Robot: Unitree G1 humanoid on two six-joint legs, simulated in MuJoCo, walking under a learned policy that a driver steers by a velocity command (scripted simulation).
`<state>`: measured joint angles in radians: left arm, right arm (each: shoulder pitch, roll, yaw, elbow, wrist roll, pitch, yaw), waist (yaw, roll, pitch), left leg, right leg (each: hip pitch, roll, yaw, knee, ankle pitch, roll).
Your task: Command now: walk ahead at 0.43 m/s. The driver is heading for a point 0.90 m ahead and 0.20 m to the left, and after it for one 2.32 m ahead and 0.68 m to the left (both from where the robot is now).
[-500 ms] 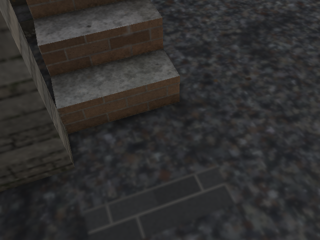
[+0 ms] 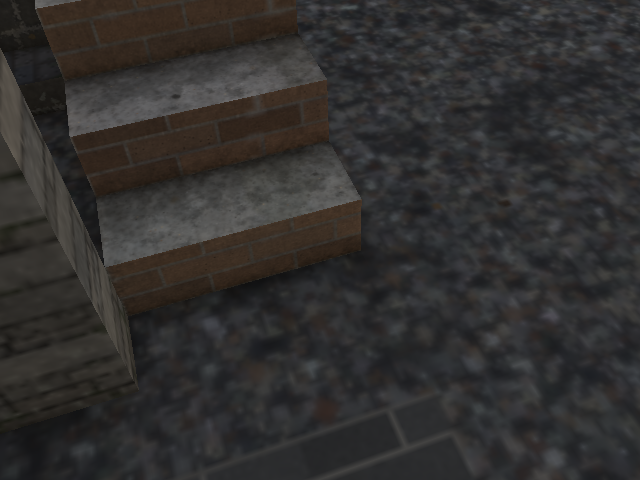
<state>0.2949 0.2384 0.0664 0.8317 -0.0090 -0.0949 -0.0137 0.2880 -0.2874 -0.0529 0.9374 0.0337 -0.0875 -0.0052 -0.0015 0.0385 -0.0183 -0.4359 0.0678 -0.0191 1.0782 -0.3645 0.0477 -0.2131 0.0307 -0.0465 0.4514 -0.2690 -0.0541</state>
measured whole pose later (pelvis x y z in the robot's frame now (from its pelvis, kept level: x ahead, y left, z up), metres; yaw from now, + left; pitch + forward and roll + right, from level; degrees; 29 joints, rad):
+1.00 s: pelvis +0.29 +0.03 +0.00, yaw +0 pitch -1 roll +0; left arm 0.20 0.21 0.04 1.03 0.00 -0.03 0.03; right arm 0.19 -0.22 -0.01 1.00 -0.01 -0.02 -0.01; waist -0.01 0.00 0.03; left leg -0.24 0.00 0.06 0.50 -0.24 0.02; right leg -0.22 -0.03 0.01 0.52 -0.29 0.02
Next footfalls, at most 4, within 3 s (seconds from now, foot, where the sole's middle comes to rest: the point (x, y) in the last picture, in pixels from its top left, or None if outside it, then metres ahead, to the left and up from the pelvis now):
0.34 left None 0.35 0.14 -0.78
0.70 right None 0.33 -0.10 -0.78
2.30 left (286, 400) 0.70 0.14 -0.78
2.72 right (341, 320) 0.92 0.01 -0.78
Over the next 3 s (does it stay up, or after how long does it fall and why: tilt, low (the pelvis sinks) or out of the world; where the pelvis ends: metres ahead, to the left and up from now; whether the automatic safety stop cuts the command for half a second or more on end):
stays up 0.82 0.10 0.00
